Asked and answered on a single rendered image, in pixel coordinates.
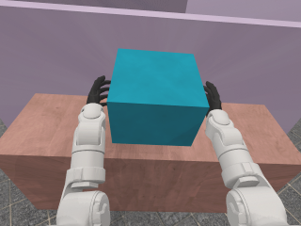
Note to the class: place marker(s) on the pedestal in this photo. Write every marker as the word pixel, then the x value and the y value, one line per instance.
pixel 36 150

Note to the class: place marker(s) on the right robot upper arm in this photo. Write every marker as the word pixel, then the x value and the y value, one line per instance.
pixel 255 206

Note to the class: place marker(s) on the robot right forearm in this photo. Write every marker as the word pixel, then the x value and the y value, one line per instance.
pixel 238 168

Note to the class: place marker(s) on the robot right hand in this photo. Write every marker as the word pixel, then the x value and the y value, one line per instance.
pixel 213 97

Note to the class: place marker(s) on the carton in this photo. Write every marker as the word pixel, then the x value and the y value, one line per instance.
pixel 155 98

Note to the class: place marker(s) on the robot left hand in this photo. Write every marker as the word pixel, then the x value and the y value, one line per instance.
pixel 94 96

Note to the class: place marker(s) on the robot left forearm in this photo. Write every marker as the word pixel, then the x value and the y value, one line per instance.
pixel 87 153

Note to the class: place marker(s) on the left robot upper arm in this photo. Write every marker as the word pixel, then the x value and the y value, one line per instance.
pixel 87 208

